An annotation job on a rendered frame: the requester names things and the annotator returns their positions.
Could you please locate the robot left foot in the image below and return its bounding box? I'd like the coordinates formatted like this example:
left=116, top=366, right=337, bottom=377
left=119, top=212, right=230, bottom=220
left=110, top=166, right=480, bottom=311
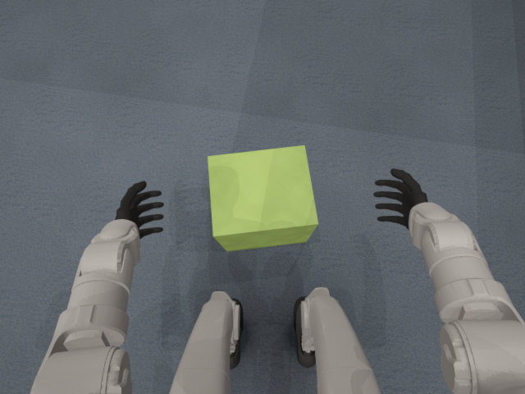
left=230, top=298, right=243, bottom=369

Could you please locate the robot left upper arm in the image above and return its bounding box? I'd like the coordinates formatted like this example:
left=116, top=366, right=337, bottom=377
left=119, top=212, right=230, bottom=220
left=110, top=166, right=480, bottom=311
left=34, top=346, right=132, bottom=394

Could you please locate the carton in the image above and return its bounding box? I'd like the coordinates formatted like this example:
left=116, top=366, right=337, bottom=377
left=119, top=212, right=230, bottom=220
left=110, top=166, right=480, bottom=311
left=208, top=145, right=318, bottom=252

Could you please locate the robot right upper arm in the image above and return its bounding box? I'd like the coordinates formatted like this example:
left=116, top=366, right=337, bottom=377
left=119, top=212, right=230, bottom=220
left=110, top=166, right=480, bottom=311
left=440, top=320, right=525, bottom=394

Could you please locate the robot right forearm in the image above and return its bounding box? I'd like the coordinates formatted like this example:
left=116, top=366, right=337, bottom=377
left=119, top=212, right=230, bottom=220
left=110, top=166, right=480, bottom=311
left=409, top=202, right=525, bottom=327

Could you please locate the left robot thigh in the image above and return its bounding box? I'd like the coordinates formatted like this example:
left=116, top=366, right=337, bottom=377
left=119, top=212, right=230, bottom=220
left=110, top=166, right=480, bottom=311
left=169, top=300, right=240, bottom=394

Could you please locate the robot left forearm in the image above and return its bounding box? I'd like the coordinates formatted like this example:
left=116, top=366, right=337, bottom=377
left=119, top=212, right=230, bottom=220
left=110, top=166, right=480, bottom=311
left=30, top=219, right=140, bottom=394

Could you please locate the left robot hand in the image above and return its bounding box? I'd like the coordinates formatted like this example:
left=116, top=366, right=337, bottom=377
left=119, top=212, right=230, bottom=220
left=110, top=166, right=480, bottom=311
left=115, top=181, right=164, bottom=239

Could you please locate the right robot hand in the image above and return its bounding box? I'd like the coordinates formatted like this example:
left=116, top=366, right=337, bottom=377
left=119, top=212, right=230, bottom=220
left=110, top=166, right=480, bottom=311
left=373, top=168, right=428, bottom=229

